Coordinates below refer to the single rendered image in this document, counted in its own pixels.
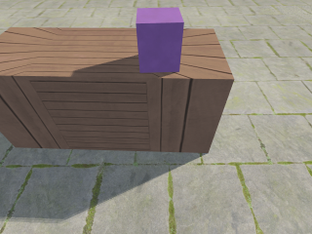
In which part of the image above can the carton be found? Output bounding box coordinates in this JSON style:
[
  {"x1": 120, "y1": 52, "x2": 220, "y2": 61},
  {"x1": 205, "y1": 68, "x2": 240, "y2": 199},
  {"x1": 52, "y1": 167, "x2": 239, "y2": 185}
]
[{"x1": 136, "y1": 7, "x2": 184, "y2": 73}]

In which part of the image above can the pedestal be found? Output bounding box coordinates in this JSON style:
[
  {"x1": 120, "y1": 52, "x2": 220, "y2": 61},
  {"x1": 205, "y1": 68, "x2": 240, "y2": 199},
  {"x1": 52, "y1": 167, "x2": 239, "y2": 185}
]
[{"x1": 0, "y1": 27, "x2": 235, "y2": 153}]

